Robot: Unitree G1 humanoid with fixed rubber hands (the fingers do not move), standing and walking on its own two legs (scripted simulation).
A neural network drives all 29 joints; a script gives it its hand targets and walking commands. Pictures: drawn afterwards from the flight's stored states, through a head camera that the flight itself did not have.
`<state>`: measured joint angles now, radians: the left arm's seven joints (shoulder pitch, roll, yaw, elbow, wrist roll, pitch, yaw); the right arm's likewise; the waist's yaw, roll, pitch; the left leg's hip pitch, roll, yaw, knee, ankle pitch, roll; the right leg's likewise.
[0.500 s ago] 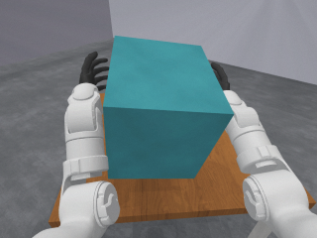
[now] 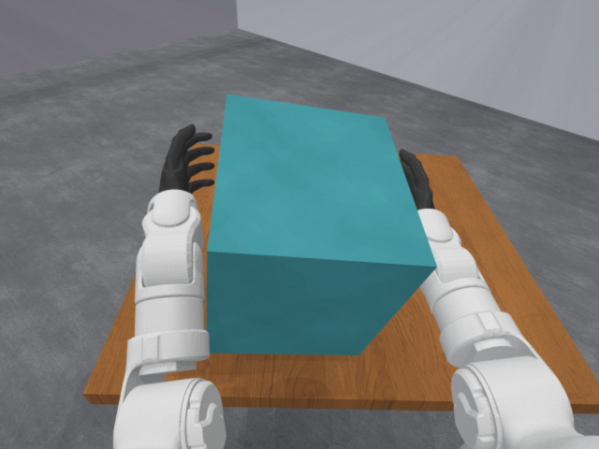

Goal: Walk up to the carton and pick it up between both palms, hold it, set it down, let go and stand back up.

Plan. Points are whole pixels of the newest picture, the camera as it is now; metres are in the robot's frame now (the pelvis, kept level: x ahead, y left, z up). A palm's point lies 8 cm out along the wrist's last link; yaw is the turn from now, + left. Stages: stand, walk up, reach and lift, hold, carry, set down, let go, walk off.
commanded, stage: set down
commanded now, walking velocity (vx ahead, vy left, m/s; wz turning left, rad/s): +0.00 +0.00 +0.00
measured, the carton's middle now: (297, 233) +0.38 +0.01 +0.14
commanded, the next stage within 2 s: none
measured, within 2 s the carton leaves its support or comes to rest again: rests again in 1.58 s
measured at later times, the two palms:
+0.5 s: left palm (175, 214) +0.37 +0.17 +0.17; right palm (406, 218) +0.39 -0.14 +0.15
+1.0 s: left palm (204, 228) +0.38 +0.14 +0.14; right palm (418, 223) +0.40 -0.17 +0.13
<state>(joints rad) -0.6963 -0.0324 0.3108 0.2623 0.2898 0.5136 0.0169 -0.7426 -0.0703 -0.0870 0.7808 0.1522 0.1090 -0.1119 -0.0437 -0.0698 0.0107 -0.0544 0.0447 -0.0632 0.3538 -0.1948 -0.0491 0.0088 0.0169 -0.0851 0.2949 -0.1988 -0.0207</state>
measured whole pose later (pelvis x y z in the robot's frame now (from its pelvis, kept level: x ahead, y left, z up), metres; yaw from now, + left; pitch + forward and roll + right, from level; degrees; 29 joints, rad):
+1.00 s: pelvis +0.00 -0.01 +0.00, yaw -3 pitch +0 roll +0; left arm -0.66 -0.11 0.36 0.48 0.29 0.36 0.13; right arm -0.82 -0.13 -0.10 1.02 0.06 0.04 -0.01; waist 0.04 -0.01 -0.05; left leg -0.16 0.07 -0.02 0.31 -0.16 -0.06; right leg -0.14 0.04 -0.04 0.31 -0.18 -0.04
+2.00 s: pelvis +0.00 -0.02 +0.00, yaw -3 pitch +7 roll +0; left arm -0.61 -0.14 0.41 0.58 0.30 0.12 0.14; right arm -0.81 -0.11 -0.25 1.08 -0.12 -0.13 0.05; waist 0.07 -0.02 -0.07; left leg -0.27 0.08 -0.01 0.27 -0.12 -0.07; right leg -0.27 0.05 -0.04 0.30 -0.15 -0.05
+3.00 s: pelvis +0.01 -0.01 +0.00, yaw -4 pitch +5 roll +0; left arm -0.56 -0.21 0.46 0.50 0.38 0.11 0.10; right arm -0.75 -0.09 -0.35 1.03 -0.20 -0.16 0.14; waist 0.06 -0.03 -0.05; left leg -0.21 0.06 0.01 0.26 -0.14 -0.05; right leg -0.21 0.03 -0.02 0.28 -0.16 -0.03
